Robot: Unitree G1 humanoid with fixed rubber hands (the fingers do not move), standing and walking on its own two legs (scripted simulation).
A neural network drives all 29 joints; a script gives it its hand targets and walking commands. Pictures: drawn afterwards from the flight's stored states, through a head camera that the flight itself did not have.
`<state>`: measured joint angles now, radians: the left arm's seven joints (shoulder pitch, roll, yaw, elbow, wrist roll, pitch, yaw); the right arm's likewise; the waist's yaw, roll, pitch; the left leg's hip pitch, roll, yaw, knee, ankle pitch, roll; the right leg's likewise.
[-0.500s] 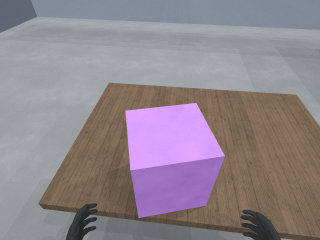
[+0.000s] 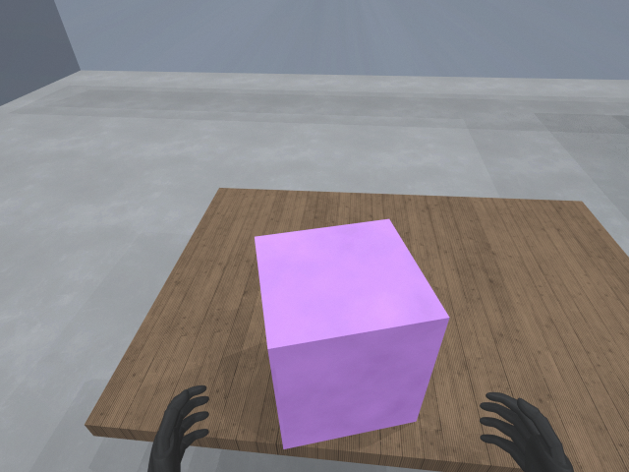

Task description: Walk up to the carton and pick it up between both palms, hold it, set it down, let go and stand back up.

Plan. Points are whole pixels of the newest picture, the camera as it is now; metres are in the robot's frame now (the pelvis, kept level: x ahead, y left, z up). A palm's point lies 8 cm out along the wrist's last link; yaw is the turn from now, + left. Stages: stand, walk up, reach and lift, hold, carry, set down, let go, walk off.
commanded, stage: reach and lift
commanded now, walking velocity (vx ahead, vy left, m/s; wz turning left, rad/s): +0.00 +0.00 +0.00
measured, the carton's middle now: (337, 331) +0.36 -0.01 +0.01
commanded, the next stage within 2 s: none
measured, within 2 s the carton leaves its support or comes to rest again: neither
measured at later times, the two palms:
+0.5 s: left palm (176, 404) +0.21 +0.18 +0.07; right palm (537, 387) +0.24 -0.24 +0.07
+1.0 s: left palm (172, 332) +0.26 +0.19 +0.13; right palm (519, 306) +0.31 -0.23 +0.12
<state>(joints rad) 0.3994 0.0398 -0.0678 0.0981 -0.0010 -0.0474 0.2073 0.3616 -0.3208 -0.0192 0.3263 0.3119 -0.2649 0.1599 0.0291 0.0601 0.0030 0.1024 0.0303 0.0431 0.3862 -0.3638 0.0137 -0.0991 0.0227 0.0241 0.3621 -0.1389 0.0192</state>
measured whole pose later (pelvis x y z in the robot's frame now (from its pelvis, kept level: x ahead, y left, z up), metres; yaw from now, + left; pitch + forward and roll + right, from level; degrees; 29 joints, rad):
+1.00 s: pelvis -0.03 -0.03 +0.00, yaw +0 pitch -1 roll +0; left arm -0.19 0.12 0.11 -0.23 -0.11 0.66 0.17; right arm -0.24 -0.37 -0.06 0.10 0.37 0.27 0.00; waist 0.07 0.01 0.05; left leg -0.05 0.03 0.03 0.34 -0.27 -0.02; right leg -0.24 0.03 0.03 0.31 -0.05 -0.01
